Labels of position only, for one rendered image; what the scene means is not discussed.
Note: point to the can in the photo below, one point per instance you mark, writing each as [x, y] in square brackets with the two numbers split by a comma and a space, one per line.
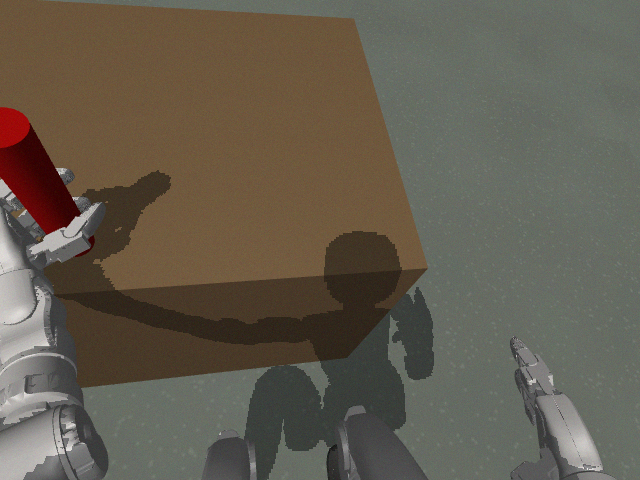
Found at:
[28, 171]

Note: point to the left robot hand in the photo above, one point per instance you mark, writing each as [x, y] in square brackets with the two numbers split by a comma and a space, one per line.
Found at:
[19, 248]

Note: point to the left robot arm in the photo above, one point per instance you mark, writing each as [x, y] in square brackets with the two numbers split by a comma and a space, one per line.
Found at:
[45, 432]

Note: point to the right robot hand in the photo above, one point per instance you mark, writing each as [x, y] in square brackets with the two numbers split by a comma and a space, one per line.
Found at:
[566, 445]

